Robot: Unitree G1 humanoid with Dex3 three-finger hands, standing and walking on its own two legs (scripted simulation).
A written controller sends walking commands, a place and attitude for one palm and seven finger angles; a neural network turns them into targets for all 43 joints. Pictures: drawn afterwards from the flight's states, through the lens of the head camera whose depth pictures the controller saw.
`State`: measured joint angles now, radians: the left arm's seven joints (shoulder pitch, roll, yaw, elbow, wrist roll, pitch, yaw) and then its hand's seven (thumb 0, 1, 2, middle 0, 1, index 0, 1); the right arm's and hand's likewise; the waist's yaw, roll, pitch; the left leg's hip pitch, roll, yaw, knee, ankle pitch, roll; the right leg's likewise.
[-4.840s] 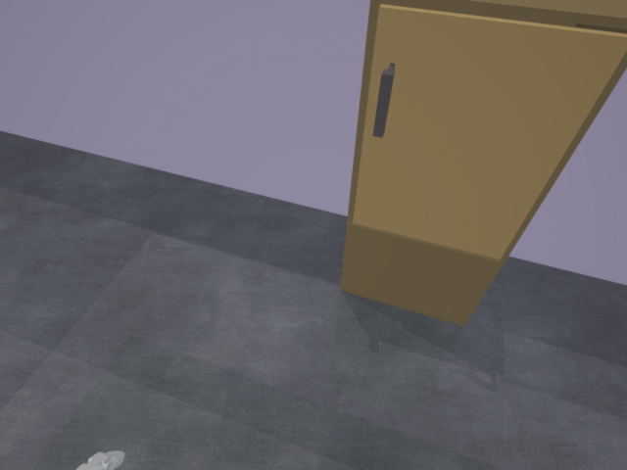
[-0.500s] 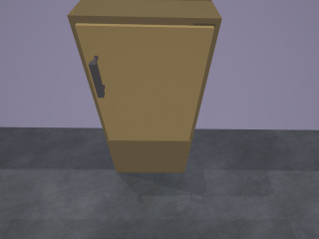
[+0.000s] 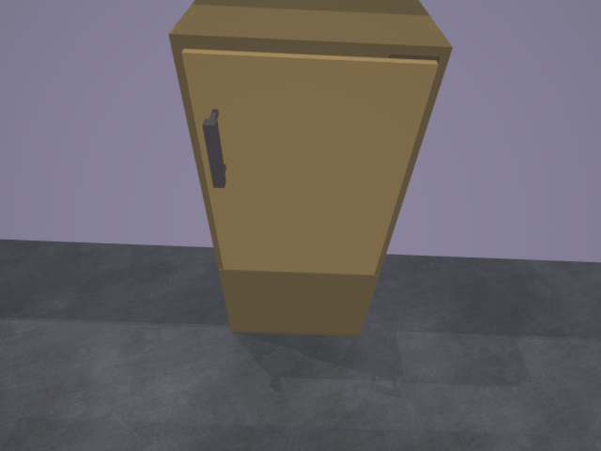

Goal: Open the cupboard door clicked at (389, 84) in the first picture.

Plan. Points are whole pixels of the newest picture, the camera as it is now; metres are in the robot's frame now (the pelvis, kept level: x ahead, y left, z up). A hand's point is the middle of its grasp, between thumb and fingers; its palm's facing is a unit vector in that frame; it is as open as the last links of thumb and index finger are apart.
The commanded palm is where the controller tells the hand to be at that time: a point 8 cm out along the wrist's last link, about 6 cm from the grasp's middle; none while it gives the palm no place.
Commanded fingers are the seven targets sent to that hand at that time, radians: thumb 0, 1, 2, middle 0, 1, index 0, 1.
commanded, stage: look again from close up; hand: left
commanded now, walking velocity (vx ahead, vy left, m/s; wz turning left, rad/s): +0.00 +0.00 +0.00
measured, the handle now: (217, 149) +0.62 +0.20 +0.07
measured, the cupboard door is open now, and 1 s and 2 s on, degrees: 0 0 0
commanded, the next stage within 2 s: shuffle to correct the standing spot in 0.10 s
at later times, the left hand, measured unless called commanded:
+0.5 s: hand out of the picture -0.02 +0.16 -0.18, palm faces +0.05 -0.98 -0.17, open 7.4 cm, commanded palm none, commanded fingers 0.00 0.90 0.90 -0.20 -0.30 -0.20 -0.30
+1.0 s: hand out of the picture +0.09 +0.15 -0.18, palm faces +0.06 -0.98 -0.18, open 7.3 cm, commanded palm none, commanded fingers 0.00 0.90 0.90 -0.20 -0.30 -0.20 -0.30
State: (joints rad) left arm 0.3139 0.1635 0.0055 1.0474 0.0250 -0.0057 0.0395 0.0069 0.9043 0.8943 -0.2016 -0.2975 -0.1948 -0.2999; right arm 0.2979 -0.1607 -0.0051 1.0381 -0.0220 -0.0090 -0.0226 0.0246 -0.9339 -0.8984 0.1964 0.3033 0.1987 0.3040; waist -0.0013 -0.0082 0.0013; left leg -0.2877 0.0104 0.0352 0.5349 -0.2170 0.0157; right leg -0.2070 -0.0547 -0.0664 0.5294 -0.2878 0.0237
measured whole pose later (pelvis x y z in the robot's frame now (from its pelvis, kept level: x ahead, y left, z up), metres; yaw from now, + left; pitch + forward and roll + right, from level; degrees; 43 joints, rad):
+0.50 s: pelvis +0.02 -0.01 +0.00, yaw +0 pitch -1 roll +0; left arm 0.41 0.16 0.01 1.08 0.03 -0.01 0.02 0.01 0.90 0.89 -0.20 -0.30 -0.19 -0.30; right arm 0.33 -0.15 0.00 1.07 -0.02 -0.01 -0.01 0.01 -0.91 -0.90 0.20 0.30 0.20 0.30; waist 0.01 -0.02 -0.02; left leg -0.29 0.02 0.03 0.59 -0.27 0.01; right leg -0.20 -0.04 -0.07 0.56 -0.34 0.01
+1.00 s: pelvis +0.09 -0.02 +0.00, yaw +0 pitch -2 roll +1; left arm 0.31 0.14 0.02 1.06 0.02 -0.01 0.05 0.02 0.92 0.89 -0.20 -0.30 -0.20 -0.30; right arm 0.26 -0.13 -0.01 1.11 -0.01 0.00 -0.04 0.03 -0.94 -0.90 0.20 0.30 0.20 0.30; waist 0.02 -0.04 0.05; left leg -0.25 0.03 0.11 0.55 -0.24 0.01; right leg -0.16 -0.04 -0.12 0.58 -0.39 -0.03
